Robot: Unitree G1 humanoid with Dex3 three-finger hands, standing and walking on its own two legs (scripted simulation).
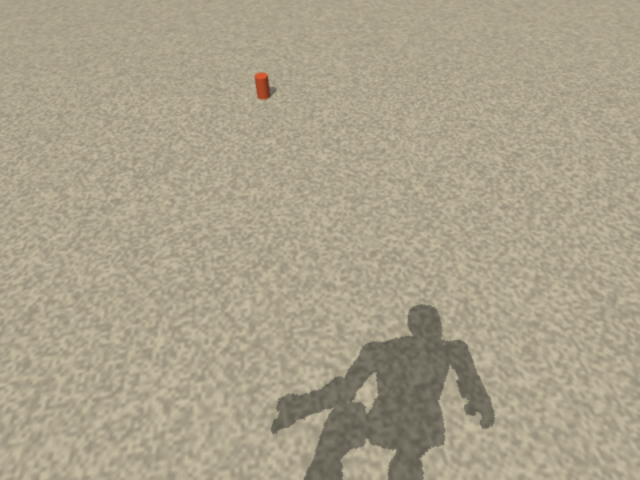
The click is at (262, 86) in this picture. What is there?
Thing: squat round
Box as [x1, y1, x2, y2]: [255, 73, 269, 99]
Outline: 257,73 255,74 257,95 259,98 264,99 269,96 267,75 265,73
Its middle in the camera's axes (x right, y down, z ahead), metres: -0.35 -0.95 +2.35
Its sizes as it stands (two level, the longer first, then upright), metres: 0.077 0.077 0.130
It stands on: the floor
